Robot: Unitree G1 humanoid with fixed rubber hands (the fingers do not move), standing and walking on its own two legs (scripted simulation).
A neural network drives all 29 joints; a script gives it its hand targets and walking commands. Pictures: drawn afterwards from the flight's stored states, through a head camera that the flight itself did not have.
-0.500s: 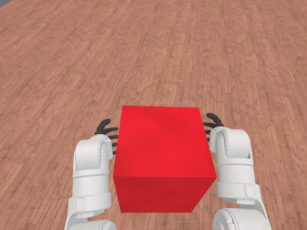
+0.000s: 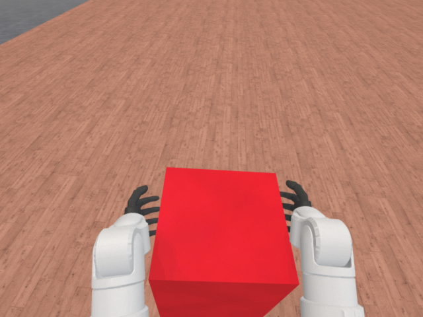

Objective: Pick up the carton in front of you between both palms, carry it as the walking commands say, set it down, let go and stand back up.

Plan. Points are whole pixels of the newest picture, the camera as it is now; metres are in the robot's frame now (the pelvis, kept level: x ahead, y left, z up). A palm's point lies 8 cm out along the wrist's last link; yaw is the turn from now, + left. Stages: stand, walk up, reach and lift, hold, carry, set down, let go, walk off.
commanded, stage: carry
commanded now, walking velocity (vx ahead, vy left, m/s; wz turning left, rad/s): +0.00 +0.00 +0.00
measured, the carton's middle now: (215, 248) +0.28 +0.00 +0.00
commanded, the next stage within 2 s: none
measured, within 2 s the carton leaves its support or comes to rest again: neither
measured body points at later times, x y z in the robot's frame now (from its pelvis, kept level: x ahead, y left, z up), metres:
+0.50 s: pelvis +0.17 -0.02 -0.01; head +0.16 -0.03 +0.44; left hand +0.46 +0.14 +0.07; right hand +0.47 -0.16 +0.07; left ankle +0.04 +0.06 -0.74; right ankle +0.22 -0.12 -0.74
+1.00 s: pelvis +0.16 -0.01 -0.02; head +0.12 -0.01 +0.43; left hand +0.42 +0.16 +0.03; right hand +0.45 -0.14 +0.03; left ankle +0.04 +0.06 -0.74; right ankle +0.22 -0.12 -0.74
